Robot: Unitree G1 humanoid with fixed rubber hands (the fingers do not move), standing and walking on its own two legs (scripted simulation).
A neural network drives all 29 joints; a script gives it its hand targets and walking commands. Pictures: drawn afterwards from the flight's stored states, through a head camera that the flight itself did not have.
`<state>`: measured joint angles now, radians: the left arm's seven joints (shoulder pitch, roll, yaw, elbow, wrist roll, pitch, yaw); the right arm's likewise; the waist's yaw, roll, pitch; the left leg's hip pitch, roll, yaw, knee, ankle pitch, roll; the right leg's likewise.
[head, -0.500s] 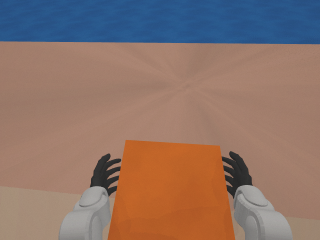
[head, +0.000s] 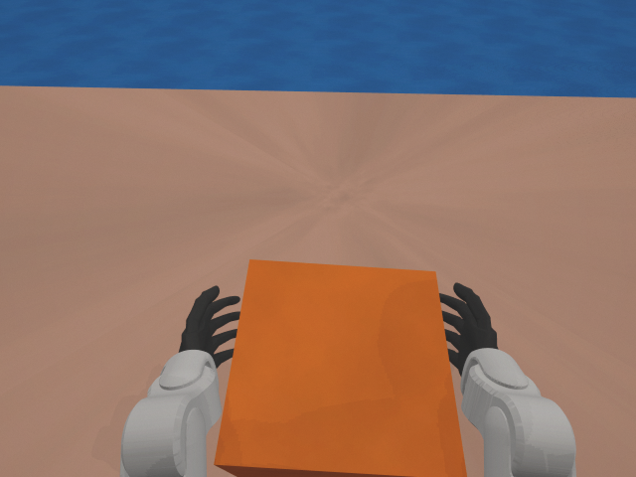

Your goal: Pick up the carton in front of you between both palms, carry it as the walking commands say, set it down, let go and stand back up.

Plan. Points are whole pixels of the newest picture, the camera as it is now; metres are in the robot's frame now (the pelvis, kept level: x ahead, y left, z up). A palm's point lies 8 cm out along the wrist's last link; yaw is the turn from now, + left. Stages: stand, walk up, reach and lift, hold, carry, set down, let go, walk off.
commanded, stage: carry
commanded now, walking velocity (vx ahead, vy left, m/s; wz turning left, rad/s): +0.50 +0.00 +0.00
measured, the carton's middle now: (331, 386) +0.24 +0.00 +0.00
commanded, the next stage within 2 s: none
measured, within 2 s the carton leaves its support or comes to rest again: neither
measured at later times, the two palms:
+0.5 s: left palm (264, 155) +0.67 +0.11 +0.05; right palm (419, 148) +0.70 -0.20 +0.04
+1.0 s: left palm (272, 80) +1.04 +0.12 +0.03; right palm (390, 78) +1.03 -0.19 +0.04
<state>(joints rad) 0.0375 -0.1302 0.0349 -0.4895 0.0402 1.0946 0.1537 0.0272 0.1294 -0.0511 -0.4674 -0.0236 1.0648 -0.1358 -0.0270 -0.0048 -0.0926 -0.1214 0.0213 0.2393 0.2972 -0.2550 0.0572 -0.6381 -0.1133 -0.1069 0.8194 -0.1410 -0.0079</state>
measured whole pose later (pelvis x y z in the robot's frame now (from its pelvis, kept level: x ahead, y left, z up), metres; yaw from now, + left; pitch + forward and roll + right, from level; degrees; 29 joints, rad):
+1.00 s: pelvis +0.71 -0.03 -0.05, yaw +1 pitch +6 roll -1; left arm -0.34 -0.15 0.24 -0.19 0.05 0.93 0.20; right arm -0.36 0.17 -0.22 -0.16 -0.01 0.91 -0.16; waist -0.07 0.00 0.01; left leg -0.20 -0.06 0.11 0.46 -0.29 0.12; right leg -0.67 -0.04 -0.03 0.78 -0.12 -0.04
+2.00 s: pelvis +1.36 -0.02 -0.11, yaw +1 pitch +6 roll -1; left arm -0.33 -0.14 0.24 -0.15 0.04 0.92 0.20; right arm -0.36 0.17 -0.23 -0.12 -0.02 0.90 -0.17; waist -0.06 -0.01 -0.03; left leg -0.18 -0.06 0.09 0.46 -0.30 0.11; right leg -0.69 -0.05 -0.03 0.74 -0.07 -0.03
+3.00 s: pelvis +1.99 +0.00 -0.16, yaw +1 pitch +6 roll -1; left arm -0.34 -0.15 0.25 -0.14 0.05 0.92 0.20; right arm -0.36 0.17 -0.23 -0.10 -0.03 0.91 -0.17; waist -0.06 -0.01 -0.04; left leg -0.22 -0.06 0.09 0.47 -0.27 0.11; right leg -0.70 -0.06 -0.01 0.82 -0.12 -0.02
